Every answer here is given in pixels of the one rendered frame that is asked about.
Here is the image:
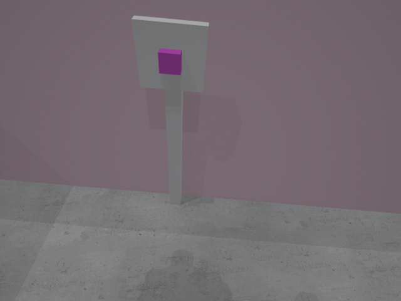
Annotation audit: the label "button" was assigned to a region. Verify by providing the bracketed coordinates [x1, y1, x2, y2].
[158, 48, 182, 75]

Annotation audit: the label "panel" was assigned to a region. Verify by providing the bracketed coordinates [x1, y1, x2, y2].
[132, 16, 209, 205]

